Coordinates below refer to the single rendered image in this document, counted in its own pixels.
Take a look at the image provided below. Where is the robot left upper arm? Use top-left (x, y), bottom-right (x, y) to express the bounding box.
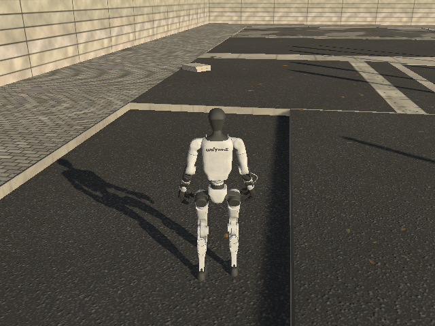
top-left (185, 138), bottom-right (203, 175)

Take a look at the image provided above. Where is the left robot hand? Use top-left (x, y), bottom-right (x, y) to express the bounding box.
top-left (178, 189), bottom-right (194, 204)

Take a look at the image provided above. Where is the robot right upper arm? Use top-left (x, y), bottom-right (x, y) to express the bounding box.
top-left (231, 137), bottom-right (249, 175)

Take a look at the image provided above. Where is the left robot thigh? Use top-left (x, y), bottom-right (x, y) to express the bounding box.
top-left (194, 189), bottom-right (209, 238)

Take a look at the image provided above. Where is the robot left forearm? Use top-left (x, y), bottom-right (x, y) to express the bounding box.
top-left (179, 165), bottom-right (192, 192)

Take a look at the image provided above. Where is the humanoid robot torso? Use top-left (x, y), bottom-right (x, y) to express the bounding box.
top-left (201, 135), bottom-right (233, 204)

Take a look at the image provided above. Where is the right robot hand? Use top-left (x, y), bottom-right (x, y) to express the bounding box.
top-left (240, 187), bottom-right (256, 202)

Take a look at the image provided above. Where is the robot right forearm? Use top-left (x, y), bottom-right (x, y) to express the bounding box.
top-left (242, 165), bottom-right (254, 190)

